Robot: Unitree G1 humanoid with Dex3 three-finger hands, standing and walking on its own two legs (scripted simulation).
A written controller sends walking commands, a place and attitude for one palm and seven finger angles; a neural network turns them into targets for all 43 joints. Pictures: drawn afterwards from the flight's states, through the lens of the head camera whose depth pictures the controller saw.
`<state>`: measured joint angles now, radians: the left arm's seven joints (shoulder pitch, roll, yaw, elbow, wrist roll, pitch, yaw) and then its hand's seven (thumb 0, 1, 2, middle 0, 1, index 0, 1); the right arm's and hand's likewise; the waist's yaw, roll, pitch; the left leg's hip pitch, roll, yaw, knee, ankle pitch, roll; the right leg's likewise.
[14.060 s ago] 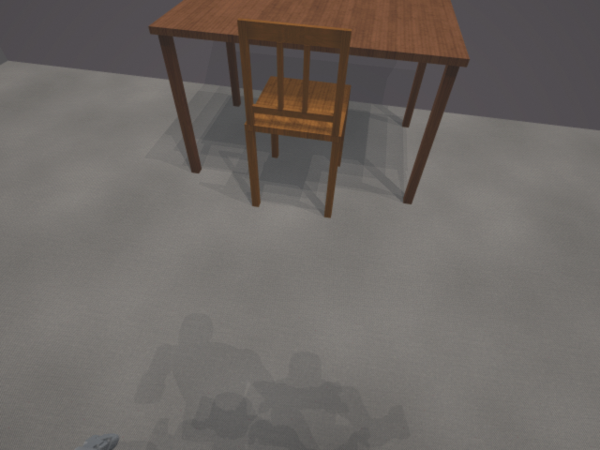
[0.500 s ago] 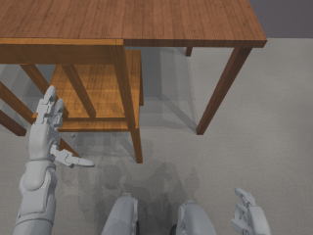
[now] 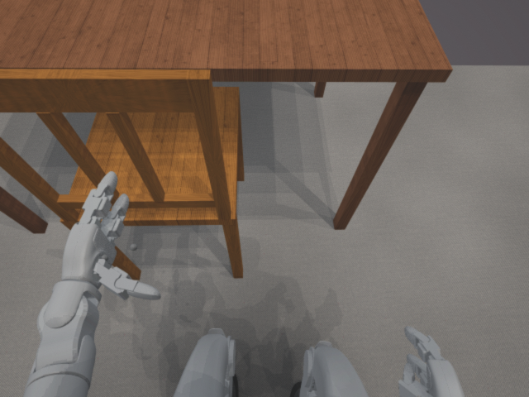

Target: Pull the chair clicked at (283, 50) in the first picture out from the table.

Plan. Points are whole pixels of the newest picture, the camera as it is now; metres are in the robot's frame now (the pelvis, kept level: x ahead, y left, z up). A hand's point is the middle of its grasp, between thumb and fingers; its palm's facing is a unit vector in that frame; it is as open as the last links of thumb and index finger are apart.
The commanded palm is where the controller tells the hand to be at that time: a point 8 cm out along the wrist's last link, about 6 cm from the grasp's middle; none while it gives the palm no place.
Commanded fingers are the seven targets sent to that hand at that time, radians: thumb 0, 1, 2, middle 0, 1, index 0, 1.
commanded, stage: aim the fingers beside a spindle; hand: left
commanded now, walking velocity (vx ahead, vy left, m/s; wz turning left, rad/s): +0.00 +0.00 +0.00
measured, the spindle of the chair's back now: (86, 161) +0.47 +0.33 +0.01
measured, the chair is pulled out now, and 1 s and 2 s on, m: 0.00 0.00 0.00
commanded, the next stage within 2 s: push the fingers through the gap in 1.06 s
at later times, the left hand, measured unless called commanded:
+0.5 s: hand (139, 231) +0.33 +0.20 +0.04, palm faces +0.07 -1.00 -0.05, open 17.0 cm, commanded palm +0.31 +0.26 +0.04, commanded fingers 0.00 -0.50 0.30 -0.06 -0.08 -0.06 -0.08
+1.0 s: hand (138, 238) +0.33 +0.21 +0.02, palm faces +0.06 -1.00 -0.04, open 17.0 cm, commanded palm +0.30 +0.25 +0.03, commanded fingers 0.00 -0.50 0.30 -0.06 -0.08 -0.06 -0.08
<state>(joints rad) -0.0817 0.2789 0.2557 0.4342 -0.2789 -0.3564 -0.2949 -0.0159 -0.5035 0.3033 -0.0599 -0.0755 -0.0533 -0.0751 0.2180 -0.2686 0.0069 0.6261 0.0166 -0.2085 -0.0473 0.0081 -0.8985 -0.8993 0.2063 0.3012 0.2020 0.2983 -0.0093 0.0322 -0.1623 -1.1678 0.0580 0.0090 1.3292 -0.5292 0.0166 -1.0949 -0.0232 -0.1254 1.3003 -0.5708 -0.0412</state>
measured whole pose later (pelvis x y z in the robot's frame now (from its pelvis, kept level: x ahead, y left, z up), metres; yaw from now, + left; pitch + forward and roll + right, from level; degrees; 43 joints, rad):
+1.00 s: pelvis +0.00 +0.00 +0.00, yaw +0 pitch +21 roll -2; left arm -0.10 0.27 0.26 0.41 -0.24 -0.38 -0.24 -0.02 -0.50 0.30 -0.06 -0.08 -0.06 -0.08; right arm 0.18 -0.26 0.01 0.62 0.00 -0.20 -0.04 0.01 -0.90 -0.90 0.21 0.30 0.20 0.30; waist -0.01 0.02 -0.16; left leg -1.17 0.06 0.00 1.33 -0.53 0.01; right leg -1.10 -0.02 -0.13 1.31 -0.58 -0.05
